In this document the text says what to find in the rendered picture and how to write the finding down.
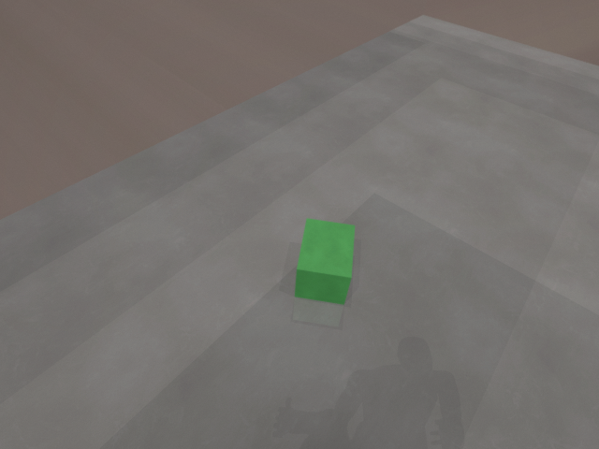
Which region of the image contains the carton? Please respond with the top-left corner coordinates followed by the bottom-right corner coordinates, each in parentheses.
top-left (295, 218), bottom-right (355, 305)

